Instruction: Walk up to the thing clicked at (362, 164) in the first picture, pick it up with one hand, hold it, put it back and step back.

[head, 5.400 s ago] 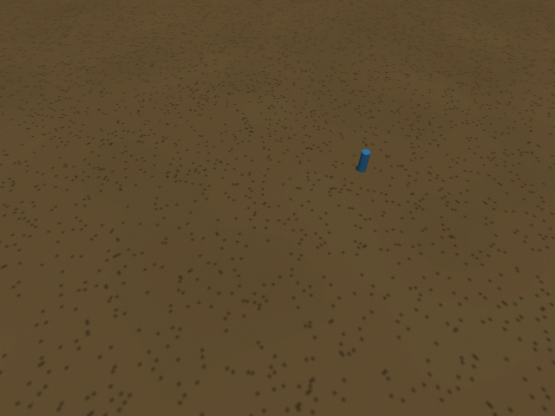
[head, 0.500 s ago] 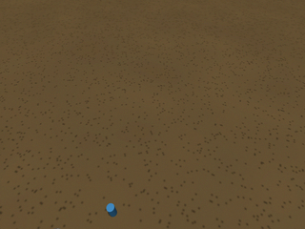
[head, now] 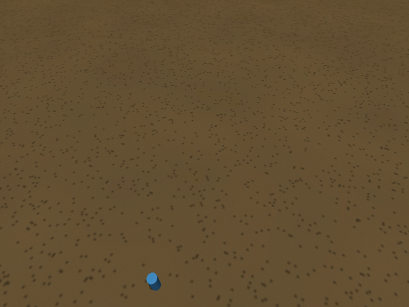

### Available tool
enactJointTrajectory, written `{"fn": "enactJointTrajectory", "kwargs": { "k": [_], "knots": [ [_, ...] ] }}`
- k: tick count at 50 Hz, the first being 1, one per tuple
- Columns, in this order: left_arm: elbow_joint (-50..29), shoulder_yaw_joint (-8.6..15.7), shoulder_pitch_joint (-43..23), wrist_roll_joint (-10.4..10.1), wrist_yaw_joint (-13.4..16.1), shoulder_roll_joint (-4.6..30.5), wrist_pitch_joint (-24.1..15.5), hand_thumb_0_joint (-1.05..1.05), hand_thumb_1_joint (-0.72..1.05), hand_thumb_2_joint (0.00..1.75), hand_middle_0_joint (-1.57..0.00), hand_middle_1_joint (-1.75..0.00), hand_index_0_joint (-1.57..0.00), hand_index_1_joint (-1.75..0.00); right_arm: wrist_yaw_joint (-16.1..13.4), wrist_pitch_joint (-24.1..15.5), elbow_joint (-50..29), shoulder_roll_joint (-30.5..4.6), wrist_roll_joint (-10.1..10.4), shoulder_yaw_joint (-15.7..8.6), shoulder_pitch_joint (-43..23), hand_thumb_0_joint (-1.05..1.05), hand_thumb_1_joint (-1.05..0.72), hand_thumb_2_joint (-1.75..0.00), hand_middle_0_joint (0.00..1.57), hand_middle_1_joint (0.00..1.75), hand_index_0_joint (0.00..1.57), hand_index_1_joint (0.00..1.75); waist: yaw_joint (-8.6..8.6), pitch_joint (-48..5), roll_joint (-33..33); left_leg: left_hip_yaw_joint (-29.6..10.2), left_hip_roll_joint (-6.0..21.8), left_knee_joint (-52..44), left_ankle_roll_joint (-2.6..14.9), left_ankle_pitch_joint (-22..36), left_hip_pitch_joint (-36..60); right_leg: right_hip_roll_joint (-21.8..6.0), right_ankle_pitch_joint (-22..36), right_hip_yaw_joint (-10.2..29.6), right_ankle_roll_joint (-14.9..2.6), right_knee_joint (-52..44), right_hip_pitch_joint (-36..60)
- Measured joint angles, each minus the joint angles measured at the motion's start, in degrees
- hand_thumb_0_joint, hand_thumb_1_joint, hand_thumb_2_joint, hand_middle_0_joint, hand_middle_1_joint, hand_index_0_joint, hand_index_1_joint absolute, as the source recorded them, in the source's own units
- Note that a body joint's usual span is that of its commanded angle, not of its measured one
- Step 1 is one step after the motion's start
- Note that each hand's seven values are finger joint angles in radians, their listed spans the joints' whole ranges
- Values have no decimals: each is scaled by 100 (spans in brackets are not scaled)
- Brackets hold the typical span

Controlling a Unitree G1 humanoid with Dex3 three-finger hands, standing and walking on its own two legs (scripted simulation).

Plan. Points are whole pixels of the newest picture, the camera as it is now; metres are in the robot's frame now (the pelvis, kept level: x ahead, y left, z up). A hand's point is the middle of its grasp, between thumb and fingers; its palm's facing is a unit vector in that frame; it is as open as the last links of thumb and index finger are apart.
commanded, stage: walk up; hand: left
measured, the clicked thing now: (154, 281) +0.32 +0.23 -0.72
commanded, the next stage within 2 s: stand in 0.20 s
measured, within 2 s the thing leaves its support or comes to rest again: neither
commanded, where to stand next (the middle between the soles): +0.04 +0.00 m, yaw -1 degrees
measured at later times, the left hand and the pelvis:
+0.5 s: hand out of the picture +0.09 +0.24 -0.16, palm faces -0.03 -0.94 -0.33, open 7.4 cm; pelvis +0.01 -0.01 +0.00, yaw +0 degrees
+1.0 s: hand out of the picture +0.10 +0.24 -0.15, palm faces -0.03 -0.94 -0.34, open 7.4 cm; pelvis +0.02 -0.02 +0.00, yaw +0 degrees
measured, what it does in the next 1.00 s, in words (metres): stands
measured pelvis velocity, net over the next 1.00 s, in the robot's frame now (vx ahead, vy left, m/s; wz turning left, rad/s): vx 0.02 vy -0.02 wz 0.00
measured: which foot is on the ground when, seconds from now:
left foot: down 0.00-1.00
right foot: down 0.00-1.00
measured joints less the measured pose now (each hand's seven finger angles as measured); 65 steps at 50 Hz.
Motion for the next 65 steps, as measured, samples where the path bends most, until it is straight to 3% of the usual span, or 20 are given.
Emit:
{"fn": "enactJointTrajectory", "kwargs": {
  "k": [65],
  "knots": [
    [-211,-39,55,-15,26,56,15,0,90,90,-21,-30,-20,-30,-40,-1,-147,-24,-20,50,133,1,-91,-90,20,30,21,30,-31,-28,1,-44,142,-125,-161,-57,197,142,-122,-43,-149,-26,151]
  ]
}}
